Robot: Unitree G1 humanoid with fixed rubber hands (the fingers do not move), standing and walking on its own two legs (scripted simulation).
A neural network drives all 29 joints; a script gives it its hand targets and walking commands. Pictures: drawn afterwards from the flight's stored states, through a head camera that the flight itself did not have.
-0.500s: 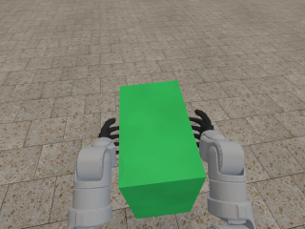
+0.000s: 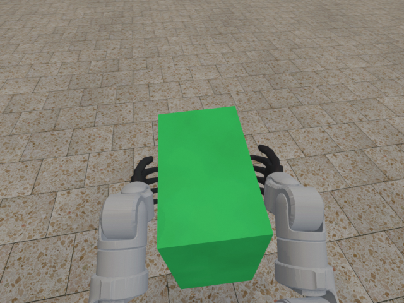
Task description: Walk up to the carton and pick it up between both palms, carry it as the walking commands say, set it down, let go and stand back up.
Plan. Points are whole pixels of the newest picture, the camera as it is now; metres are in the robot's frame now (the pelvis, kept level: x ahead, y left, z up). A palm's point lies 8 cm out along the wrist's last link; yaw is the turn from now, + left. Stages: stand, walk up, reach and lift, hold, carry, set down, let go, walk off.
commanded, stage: carry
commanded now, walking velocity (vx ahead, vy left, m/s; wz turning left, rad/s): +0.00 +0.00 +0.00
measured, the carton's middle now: (207, 200) +0.31 +0.00 +0.04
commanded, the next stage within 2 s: none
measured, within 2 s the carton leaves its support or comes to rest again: neither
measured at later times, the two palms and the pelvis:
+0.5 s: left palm (142, 203) +0.28 +0.12 +0.08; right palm (274, 196) +0.28 -0.12 +0.10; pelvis -0.02 +0.00 +0.00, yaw -4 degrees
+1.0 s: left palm (190, 230) +0.22 +0.03 +0.09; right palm (343, 261) +0.17 -0.21 +0.09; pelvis -0.10 +0.00 +0.00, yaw -15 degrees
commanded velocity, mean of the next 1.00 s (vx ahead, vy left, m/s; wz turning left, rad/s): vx -0.22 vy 0.00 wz -0.53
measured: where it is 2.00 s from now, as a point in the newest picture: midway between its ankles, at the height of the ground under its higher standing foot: outside the picture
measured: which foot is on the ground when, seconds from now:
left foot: down 0.00-0.64, up 0.66-1.00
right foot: down 0.00-0.40, up 0.42-0.60, down 0.62-1.00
